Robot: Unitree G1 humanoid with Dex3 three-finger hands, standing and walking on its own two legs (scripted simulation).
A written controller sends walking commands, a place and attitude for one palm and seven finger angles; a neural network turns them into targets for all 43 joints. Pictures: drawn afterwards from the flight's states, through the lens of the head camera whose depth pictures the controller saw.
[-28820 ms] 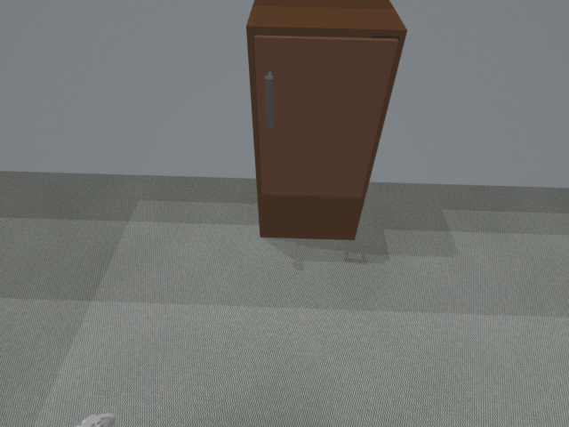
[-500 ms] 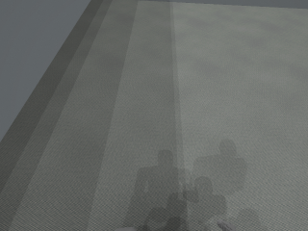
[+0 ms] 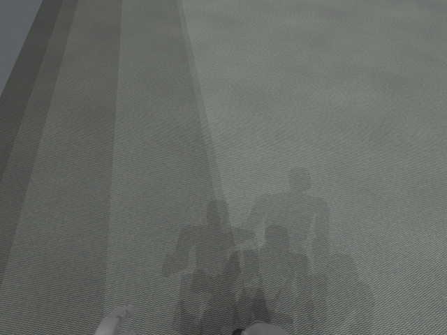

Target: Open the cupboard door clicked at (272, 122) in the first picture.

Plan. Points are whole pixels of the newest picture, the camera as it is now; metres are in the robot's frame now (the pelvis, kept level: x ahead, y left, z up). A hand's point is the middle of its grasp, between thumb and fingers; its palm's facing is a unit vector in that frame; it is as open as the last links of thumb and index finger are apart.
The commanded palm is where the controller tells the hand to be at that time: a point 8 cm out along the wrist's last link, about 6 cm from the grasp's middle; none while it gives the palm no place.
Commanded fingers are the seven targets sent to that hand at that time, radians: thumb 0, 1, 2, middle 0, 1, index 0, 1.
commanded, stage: turn to face it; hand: left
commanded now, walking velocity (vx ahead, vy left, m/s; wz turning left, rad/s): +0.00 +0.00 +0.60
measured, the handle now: out of the picture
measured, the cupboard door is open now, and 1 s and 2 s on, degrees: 48 48 48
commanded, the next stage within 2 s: none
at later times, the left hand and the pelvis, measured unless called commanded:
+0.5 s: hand out of the picture +0.12 +0.21 -0.18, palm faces +0.30 -0.93 -0.20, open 7.3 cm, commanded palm none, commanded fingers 0.00 0.90 0.90 -0.20 -0.30 -0.20 -0.30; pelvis +0.13 +0.02 +0.00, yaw +16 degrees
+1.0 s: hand (132, 314) +0.17 +0.18 -0.12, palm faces +0.51 -0.80 -0.31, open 7.4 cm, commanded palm none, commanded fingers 0.00 0.90 0.90 -0.20 -0.30 -0.20 -0.30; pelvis +0.18 -0.05 +0.01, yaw +33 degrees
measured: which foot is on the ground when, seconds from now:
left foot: up 0.00-0.46, down 0.48-0.92, up 0.94-1.00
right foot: down 0.00-0.50, up 0.52-0.90, down 0.92-1.00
